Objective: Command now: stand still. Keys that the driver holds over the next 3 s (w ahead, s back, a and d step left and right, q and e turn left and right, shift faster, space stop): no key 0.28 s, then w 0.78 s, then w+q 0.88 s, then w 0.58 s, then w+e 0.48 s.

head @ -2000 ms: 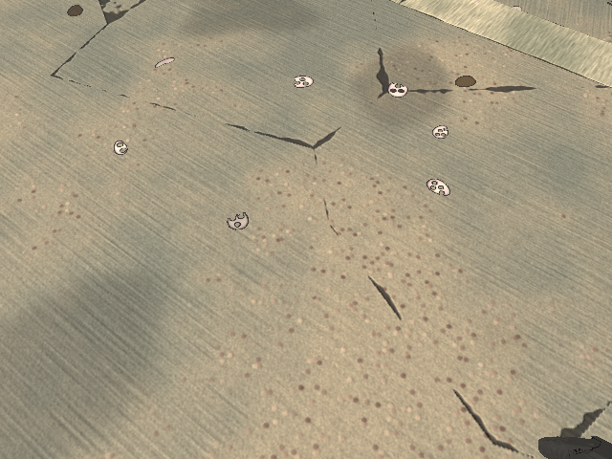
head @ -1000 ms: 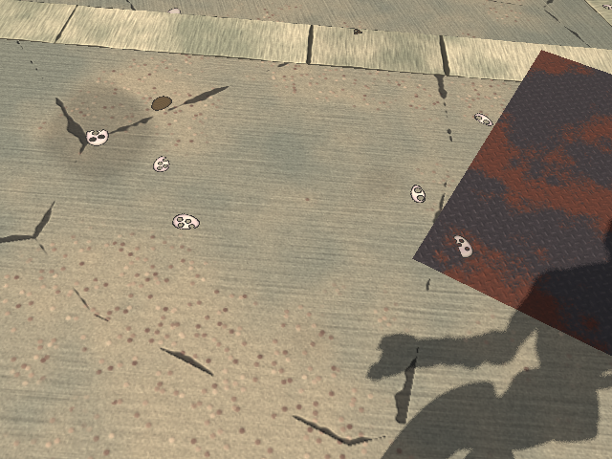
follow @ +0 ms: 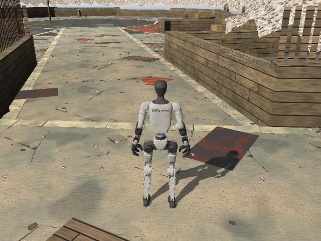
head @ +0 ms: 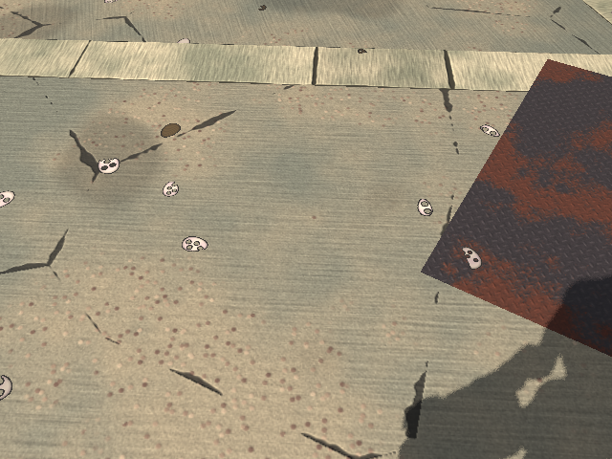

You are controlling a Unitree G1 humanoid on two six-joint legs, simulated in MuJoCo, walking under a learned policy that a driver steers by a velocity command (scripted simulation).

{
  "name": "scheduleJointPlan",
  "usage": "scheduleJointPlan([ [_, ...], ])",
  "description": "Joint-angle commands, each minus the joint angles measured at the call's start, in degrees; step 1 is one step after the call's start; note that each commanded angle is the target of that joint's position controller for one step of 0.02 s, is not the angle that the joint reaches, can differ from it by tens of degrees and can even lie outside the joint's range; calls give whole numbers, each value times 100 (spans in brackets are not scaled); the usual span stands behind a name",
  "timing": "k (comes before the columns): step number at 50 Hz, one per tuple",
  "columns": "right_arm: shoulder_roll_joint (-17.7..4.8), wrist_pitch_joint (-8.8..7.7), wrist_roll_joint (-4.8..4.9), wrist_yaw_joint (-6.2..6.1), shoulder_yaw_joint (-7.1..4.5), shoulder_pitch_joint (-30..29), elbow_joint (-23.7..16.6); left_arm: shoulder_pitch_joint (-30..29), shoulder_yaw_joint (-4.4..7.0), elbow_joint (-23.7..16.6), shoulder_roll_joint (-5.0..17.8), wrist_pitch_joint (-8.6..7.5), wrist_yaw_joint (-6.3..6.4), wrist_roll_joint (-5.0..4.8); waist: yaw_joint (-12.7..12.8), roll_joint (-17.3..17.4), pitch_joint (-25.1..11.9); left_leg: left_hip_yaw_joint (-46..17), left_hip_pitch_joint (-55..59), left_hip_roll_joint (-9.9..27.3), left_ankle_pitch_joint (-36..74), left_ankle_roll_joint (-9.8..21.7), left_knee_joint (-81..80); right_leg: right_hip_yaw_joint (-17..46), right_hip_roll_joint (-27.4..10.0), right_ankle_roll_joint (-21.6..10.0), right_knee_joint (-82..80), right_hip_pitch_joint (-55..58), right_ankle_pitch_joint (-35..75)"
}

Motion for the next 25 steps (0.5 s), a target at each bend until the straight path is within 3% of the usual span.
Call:
scheduleJointPlan([
  [1, -598, -38, 2, -22, -95, 181, -93, 153, 96, -74, 602, -43, 23, -4, 7, -34, -5, 71, 197, -31, 748, 76, -339, 95, -158, -90, -569, -382, 985],
  [14, -464, -40, 11, -26, -31, 390, 118, 347, 34, 252, 501, -25, 40, -13, 38, -14, 66, 87, 124, -70, 672, 115, -343, 13, -121, -55, -570, -436, 865],
  [15, -392, -34, 11, -29, -12, 501, 184, 454, 20, 319, 447, -16, 46, -14, 42, -37, -65, 170, 174, -146, 134, 126, -331, -36, -70, -73, -611, -389, 277],
  [17, -438, -24, 70, -56, -39, 498, 179, 479, 83, 304, 633, 11, 79, -84, 78, -173, 206, 353, -199, -365, -1626, 251, -38, 41, -34, -284, -643, -719, -1794],
  [19, -398, -119, 73, -43, -30, 366, 63, 551, 120, 232, 732, -53, 75, -115, 150, -336, 668, 273, -777, -344, -2251, 393, 200, 530, -364, -553, -891, -1053, -2851],
  [22, -91, -403, 117, 104, 27, 279, -69, 911, 247, 274, 1036, -223, 13, -183, 251, -1106, 656, 469, -1274, -378, -1174, 427, 1343, 1993, -1361, -1124, -1531, -625, -3176],
  [23, -102, -480, 146, 158, 26, 298, -92, 817, 253, 224, 1019, -251, -3, -197, 186, -1110, 722, 338, -1137, -264, -1109, 540, 1474, 2281, -1554, -1247, -1643, -850, -3088],
  [25, -49, -583, 205, 218, 18, 877, 62, 220, 208, 4, 909, -275, -37, -223, -281, -964, 816, 333, -67, -261, -1101, 771, 370, 1746, -1259, -1011, -1320, -1502, -2546],
])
